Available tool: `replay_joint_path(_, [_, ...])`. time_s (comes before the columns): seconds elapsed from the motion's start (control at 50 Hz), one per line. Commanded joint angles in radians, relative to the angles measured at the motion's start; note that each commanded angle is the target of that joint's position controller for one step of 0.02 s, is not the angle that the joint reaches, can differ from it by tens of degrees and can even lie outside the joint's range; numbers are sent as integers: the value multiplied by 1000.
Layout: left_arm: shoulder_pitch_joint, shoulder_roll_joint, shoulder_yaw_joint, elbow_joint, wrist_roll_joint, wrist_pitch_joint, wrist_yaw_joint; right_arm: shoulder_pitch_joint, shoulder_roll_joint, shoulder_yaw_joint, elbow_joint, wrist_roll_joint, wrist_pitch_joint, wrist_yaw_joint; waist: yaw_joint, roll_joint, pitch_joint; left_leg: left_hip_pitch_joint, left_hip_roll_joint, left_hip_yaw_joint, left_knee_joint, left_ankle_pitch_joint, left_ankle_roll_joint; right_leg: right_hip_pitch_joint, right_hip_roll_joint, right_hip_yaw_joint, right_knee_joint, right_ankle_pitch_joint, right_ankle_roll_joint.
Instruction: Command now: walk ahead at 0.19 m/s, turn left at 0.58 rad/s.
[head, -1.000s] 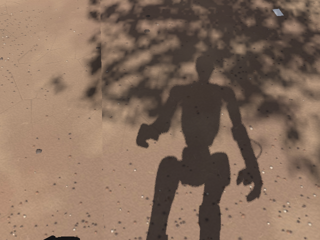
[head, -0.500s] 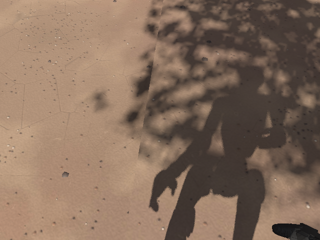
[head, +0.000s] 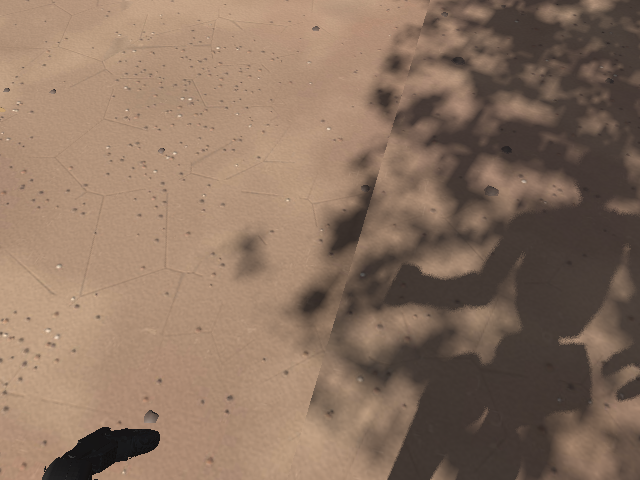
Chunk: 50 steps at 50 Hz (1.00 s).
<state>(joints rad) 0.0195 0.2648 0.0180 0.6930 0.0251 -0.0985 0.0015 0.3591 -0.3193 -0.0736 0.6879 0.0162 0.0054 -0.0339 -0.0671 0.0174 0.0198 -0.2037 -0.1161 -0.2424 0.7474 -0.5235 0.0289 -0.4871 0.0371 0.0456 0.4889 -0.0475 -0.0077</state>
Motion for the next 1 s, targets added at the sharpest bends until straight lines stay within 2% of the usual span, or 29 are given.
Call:
replay_joint_path(0.02, [189, 170, 61, -34, -18, 32, 2, 204, -106, -11, -67, 6, -6, 4, 40, -239, -388, -432, 56, 45, 558, -161, -70, 686, -508, 580, -57, 408, -297])
replay_joint_path(0.04, [155, 119, 49, -55, -14, 48, 8, 78, -144, -25, -77, 5, 13, 1, 76, -159, -270, -468, 87, 95, 600, -78, -90, 587, -434, 426, -79, 273, -248])
replay_joint_path(0.06, [109, 100, 40, -56, -9, 63, 11, 31, -147, -30, -79, 4, 35, -7, 67, -108, -194, -450, 114, 118, 573, -23, -101, 459, -373, 320, -110, 188, -217])
replay_joint_path(0.08, [69, 97, 38, -54, -10, 72, 14, 3, -141, -33, -90, 0, 51, -13, 51, -117, -133, -426, 139, 131, 529, 11, -105, 355, -334, 252, -141, 115, -210])
replay_joint_path(0.1, [59, 118, 44, -46, -2, 76, 16, 5, -106, -26, -93, 1, 61, -12, 40, -146, -98, -360, 137, 170, 484, 47, -106, 262, -290, 176, -181, 90, -202])
replay_joint_path(0.14, [57, 126, 52, -32, 2, 76, 20, 1, -66, -17, -102, -1, 64, -15, 40, -166, -95, -316, 132, 207, 412, 73, -106, 238, -280, 106, -212, 133, -225])
replay_joint_path(0.2, [72, 142, 62, -15, -3, 78, 31, -71, -54, -12, -138, -9, 63, -12, 60, -142, -136, -332, 161, 197, 327, 132, -97, 313, -341, 88, -217, 188, -260])
replay_joint_path(0.28, [33, 171, 73, -12, -7, 98, 30, -105, -52, -11, -158, -12, 70, 8, 58, -148, -130, -203, 155, 243, 188, 210, -82, 261, -332, -5, -232, 115, -250])
replay_joint_path(0.36, [55, 189, 82, 13, -33, 111, 29, -141, -54, -15, -189, -5, 74, 28, 71, -161, -108, -163, 146, 273, 14, 183, -45, 315, -359, -22, -191, 49, -222])
replay_joint_path(0.4, [42, 204, 88, 25, -48, 121, 35, -101, -51, -22, -182, -7, 70, 38, 38, -156, -105, -74, 129, 304, -174, 272, -3, 304, -351, -49, -126, 15, -172])
replay_joint_path(0.42, [75, 181, 85, 42, -51, 127, 36, -63, -68, -33, -169, -8, 67, 38, 31, -130, -107, 12, 112, 288, -271, 324, 30, 258, -322, -84, -52, -45, -120])
replay_joint_path(0.44, [115, 131, 76, 54, -38, 131, 32, -34, -138, -56, -170, -9, 62, 30, 42, 58, -85, 121, 230, 77, -397, 501, 94, 107, -231, -176, 166, -219, -26])
replay_joint_path(0.46, [86, 101, 62, -11, 4, 126, 28, -62, -248, -72, -212, -16, 56, 20, 66, 313, -58, 185, 479, -294, -417, 723, 277, -201, -64, -199, 425, -591, 68])
replay_joint_path(0.48, [-12, 156, 80, -22, -6, 118, 35, -35, -203, -57, -212, -53, 27, 27, -10, 194, -99, 103, 506, -299, -440, 725, 352, -215, -45, -25, 620, -606, 67])
replay_joint_path(0.5, [2, 175, 91, -11, -35, 122, 35, -96, -165, -39, -206, -63, 5, 33, 38, 134, -82, 75, 460, -187, -434, 710, 306, -217, -70, 10, 692, -515, 51])
replay_joint_path(0.54, [68, 171, 97, 38, -25, 136, 44, -197, -85, -13, -213, -20, -7, 32, 81, 86, -87, 79, 366, -58, -411, 688, 201, -200, -96, 25, 700, -378, 55])
replay_joint_path(0.56, [87, 161, 94, 48, -20, 140, 42, -213, -66, -1, -213, -15, -7, 28, 91, 103, -97, 56, 341, -20, -410, 745, 189, -153, -94, 18, 722, -325, 64])
replay_joint_path(0.6, [103, 147, 89, 57, -29, 141, 36, -216, -41, 13, -209, -27, -10, 26, 96, 96, -116, 59, 314, 19, -414, 780, 186, -95, -89, 15, 712, -264, 78])
replay_joint_path(0.64, [93, 125, 79, 58, -33, 142, 34, -208, -30, 18, -196, -29, -11, 24, 83, 98, -107, 94, 302, 30, -416, 752, 184, -79, -98, 19, 598, -238, 91])
replay_joint_path(0.74, [50, 102, 58, 53, -30, 138, 29, -195, -56, 6, -157, -29, 12, 15, 35, 125, -67, 77, 303, -6, -431, 577, 193, 70, -99, -9, 271, -313, 103])
replay_joint_path(0.82, [91, 97, 51, 77, -30, 123, 28, -221, -34, 13, -124, -20, 22, 17, 49, 120, -58, 54, 295, -56, -415, 511, 191, 179, -83, -24, 56, -283, 81])
replay_joint_path(0.84, [136, 81, 43, 94, -22, 116, 24, -222, -16, 19, -110, -11, 24, 14, 75, 100, -83, 38, 274, -50, -428, 393, 164, 264, -80, -33, -80, -174, 63])
replay_joint_path(0.86, [168, 95, 42, 110, -11, 109, 20, -194, -26, 15, -90, -7, 20, 12, 80, 76, -90, -7, 244, -45, -445, 249, 127, 348, -83, -31, -123, -95, 40])
replay_joint_path(0.88, [199, 124, 46, 120, -7, 104, 21, -194, -44, 9, -85, -14, 14, 11, 77, 58, -84, -57, 210, -30, -426, 139, 103, 394, -115, -13, -85, -120, 8])
replay_joint_path(0.9, [204, 173, 59, 135, -20, 101, 23, -192, -28, 9, -99, -25, 6, 14, 48, -16, -69, -117, 146, 27, -412, 34, 86, 386, -122, -18, -34, -257, -33])
replay_joint_path(0.92, [218, 169, 65, 143, -31, 95, 21, -243, -20, 13, -109, -28, 1, 11, 81, -78, -39, -107, 87, 113, -343, -10, 56, 279, -130, 33, -96, -474, -76])
replay_joint_path(0.96, [241, 160, 61, 147, -18, 78, 27, -259, 11, 12, -113, -13, -15, 11, 88, -201, 7, -160, 28, 225, -139, 34, 25, 251, -221, 205, -254, -667, -132])
replay_joint_path(0.98, [241, 175, 65, 145, -22, 71, 28, -247, 12, 8, -109, -8, -25, 15, 85, -255, 54, -226, 20, 270, -77, 73, 15, 276, -293, 308, -308, -700, -173])
replay_joint_path(1.0, [248, 180, 67, 144, -34, 68, 32, -254, 2, 3, -107, -6, -38, 21, 96, -249, 85, -270, 54, 251, -51, 92, 18, 288, -339, 370, -327, -673, -202])
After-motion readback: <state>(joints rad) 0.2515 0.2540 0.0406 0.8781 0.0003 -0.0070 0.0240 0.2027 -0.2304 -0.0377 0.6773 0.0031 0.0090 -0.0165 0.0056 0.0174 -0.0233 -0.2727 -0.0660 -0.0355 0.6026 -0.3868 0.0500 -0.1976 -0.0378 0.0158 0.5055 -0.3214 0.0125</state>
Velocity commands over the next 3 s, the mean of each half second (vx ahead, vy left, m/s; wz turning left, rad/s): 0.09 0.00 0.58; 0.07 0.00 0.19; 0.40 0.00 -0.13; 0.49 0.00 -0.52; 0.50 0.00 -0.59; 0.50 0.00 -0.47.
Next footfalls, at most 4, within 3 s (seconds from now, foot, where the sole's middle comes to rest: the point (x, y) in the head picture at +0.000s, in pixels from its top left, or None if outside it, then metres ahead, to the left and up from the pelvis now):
0.44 left None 0.06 0.11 -0.76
0.88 right None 0.13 -0.12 -0.76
1.60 right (319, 463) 0.49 0.01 -0.76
2.14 left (201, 379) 0.76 0.28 -0.89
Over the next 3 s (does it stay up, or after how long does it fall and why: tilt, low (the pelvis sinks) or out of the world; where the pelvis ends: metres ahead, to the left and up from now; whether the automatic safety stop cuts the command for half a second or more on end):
stays up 1.06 0.08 -0.11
